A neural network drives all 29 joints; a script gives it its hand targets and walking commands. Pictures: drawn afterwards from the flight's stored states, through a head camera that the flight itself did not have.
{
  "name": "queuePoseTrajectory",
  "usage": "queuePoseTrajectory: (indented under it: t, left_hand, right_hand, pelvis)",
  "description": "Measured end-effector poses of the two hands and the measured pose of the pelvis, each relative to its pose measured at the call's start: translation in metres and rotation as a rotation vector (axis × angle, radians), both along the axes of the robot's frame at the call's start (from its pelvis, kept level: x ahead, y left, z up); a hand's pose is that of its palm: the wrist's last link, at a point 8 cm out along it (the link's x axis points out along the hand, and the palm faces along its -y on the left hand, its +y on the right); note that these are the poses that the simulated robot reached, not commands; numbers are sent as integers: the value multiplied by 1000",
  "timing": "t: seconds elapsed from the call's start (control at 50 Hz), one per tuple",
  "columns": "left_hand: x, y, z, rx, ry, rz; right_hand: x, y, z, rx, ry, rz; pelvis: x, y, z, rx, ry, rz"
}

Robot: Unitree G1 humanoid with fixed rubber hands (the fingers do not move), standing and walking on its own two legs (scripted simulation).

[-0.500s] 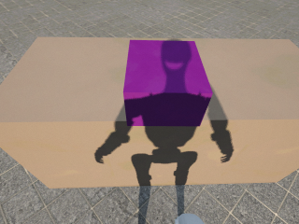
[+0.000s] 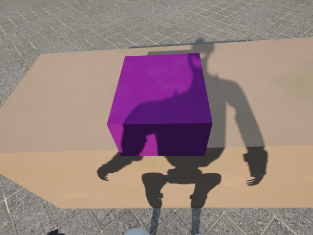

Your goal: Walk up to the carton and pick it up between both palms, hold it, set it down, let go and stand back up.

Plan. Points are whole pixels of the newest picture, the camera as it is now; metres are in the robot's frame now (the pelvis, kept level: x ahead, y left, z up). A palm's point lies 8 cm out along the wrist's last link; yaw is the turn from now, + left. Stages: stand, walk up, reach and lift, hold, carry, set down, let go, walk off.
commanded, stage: walk up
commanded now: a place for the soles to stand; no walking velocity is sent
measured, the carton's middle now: (161, 102) +0.52 +0.01 +0.02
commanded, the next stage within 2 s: none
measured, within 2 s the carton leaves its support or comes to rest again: neither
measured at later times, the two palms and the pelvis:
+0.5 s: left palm out of the picture +0.08 +0.37 -0.11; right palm out of the picture +0.11 -0.25 -0.11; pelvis +0.01 +0.06 -0.02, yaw -1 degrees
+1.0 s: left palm out of the picture +0.10 +0.37 -0.10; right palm out of the picture +0.13 -0.24 -0.11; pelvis +0.02 +0.06 -0.01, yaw -1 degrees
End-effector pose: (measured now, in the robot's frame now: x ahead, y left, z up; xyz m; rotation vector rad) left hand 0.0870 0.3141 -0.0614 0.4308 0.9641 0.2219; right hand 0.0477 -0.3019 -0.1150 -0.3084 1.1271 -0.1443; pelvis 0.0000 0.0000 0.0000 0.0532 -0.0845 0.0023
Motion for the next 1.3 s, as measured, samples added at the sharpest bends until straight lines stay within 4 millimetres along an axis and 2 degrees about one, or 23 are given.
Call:
queuePoseTrajectory:
  t: [0.12,0.24,0.34,0.42,0.5,0.58,0.76,1.04,1.3]
  left_hand:
    - [-1,11,-4,-13,6,29]
    - [1,33,-24,-50,3,41]
    - [7,47,-42,-79,17,34]
    - [4,52,-44,-77,39,28]
    - [-6,53,-45,-59,87,30]
    - [-11,55,-41,-50,106,48]
    - [9,60,-44,-58,112,22]
    - [12,59,-41,-57,97,20]
    - [22,59,-37,-56,80,18]
  right_hand:
    - [44,11,7,-10,-53,41]
    - [70,34,13,-46,-106,66]
    - [69,49,14,-72,-140,45]
    - [68,54,14,-72,-144,33]
    - [67,54,5,-54,-127,22]
    - [67,54,3,-45,-96,19]
    - [74,60,7,-54,-115,13]
    - [88,60,11,-52,-147,18]
    - [99,60,15,-51,-167,17]
  pelvis:
    - [9,9,1,-13,8,2]
    - [14,33,-8,-51,2,9]
    - [16,51,-17,-61,-37,13]
    - [13,57,-17,-59,-29,3]
    - [9,56,-19,-46,-9,-13]
    - [11,54,-16,-49,0,-13]
    - [22,63,-16,-59,16,-14]
    - [23,62,-15,-57,20,-14]
    - [30,61,-12,-56,38,-14]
